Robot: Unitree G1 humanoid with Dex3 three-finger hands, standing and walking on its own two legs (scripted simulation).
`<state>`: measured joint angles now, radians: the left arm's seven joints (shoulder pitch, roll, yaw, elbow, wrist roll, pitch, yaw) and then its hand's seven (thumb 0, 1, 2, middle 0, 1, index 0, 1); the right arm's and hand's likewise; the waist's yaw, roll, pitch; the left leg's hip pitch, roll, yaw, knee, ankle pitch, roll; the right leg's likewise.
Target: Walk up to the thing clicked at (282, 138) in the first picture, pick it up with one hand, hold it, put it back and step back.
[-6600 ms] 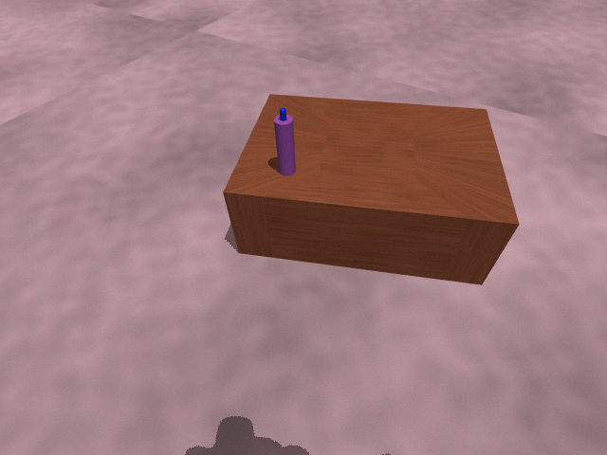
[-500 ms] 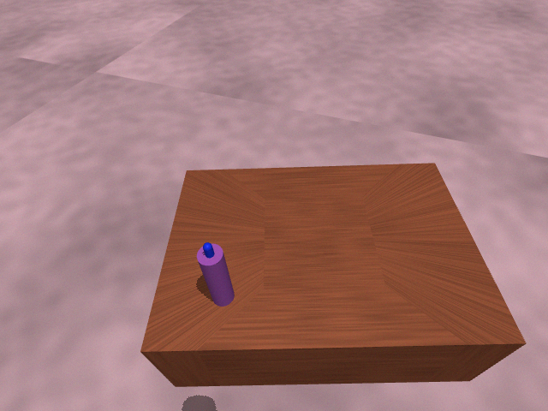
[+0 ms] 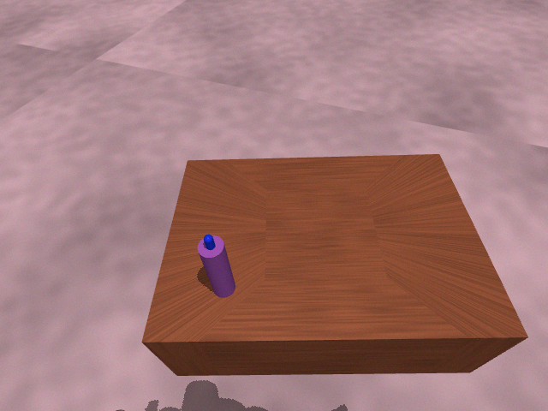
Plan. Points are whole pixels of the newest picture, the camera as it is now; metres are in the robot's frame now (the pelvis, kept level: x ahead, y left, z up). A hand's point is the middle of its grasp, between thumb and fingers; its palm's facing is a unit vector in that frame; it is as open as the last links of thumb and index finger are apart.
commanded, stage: go down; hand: left
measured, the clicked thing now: (217, 264) +0.51 +0.19 -0.29
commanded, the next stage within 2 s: none
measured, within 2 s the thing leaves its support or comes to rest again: neither
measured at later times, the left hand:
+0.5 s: hand out of the picture +0.15 +0.27 -0.15, palm faces +0.05 -0.94 -0.33, open 17.0 cm
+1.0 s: hand out of the picture +0.15 +0.28 -0.14, palm faces +0.05 -0.94 -0.34, open 17.5 cm
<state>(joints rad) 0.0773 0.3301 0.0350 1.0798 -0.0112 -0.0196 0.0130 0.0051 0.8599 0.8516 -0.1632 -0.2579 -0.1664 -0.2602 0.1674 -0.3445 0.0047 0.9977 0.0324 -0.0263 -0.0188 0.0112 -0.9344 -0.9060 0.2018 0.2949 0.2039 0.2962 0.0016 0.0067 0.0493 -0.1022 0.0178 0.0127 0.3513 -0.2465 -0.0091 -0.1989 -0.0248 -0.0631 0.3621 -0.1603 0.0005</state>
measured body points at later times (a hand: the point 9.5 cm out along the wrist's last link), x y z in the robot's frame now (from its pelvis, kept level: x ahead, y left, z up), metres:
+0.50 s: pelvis +0.00 +0.02 -0.02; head +0.05 +0.02 +0.42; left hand +0.15 +0.32 -0.12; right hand +0.14 -0.24 -0.12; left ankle -0.04 +0.13 -0.75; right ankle +0.02 -0.12 -0.75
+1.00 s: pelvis +0.01 +0.02 -0.05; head +0.05 +0.04 +0.40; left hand +0.15 +0.32 -0.12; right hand +0.17 -0.22 -0.13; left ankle -0.04 +0.13 -0.75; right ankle +0.02 -0.12 -0.75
